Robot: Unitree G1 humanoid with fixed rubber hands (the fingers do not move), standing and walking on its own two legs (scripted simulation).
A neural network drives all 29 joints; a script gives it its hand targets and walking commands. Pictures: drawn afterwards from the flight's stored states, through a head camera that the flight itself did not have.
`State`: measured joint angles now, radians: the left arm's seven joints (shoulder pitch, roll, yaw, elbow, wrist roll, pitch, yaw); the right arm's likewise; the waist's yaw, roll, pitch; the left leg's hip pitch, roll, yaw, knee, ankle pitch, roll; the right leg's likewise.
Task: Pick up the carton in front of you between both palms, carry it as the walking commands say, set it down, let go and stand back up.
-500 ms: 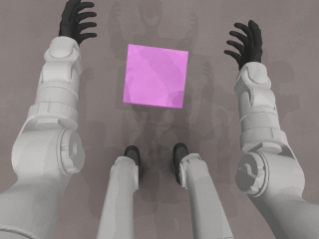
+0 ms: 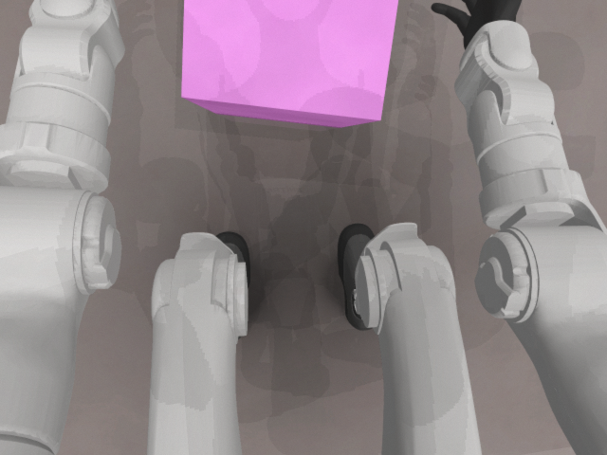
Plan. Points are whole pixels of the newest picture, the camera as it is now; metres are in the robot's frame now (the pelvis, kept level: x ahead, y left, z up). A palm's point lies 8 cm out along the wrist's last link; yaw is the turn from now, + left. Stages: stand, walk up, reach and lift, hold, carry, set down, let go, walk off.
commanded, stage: reach and lift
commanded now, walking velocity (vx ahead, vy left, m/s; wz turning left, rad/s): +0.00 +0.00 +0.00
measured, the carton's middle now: (287, 37) +0.54 +0.02 -0.30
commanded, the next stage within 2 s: none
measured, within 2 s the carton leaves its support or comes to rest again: leaves its support in 1.02 s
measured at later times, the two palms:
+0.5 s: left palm out of the picture +0.57 +0.18 -0.22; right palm (445, 31) +0.54 -0.17 -0.22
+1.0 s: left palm out of the picture +0.57 +0.16 -0.22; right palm (430, 23) +0.54 -0.14 -0.22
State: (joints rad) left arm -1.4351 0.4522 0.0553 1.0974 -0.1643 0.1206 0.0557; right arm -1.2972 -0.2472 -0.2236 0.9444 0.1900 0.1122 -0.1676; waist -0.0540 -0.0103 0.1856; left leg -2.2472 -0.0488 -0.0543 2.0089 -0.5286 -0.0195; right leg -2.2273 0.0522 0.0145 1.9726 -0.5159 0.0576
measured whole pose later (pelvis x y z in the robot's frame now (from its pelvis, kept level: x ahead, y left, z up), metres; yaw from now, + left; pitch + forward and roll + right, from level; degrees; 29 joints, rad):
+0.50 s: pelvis +0.01 +0.00 -0.05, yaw -1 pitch +38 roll -3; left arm -1.54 0.45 -0.04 1.22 -0.23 0.05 0.06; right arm -1.42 -0.26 -0.16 1.10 0.23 0.03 -0.17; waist -0.04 -0.02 0.36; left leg -2.28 -0.03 -0.04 2.23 -0.60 -0.01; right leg -2.26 0.05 0.00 2.19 -0.58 0.06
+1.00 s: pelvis +0.00 +0.00 -0.06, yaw +0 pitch +36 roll -3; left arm -1.57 0.36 0.06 1.20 -0.08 0.16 0.06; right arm -1.45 -0.20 -0.32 1.04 0.07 0.15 -0.14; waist -0.03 -0.02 0.37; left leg -2.27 -0.04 -0.04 2.24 -0.59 0.00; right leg -2.25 0.06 0.02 2.20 -0.58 0.07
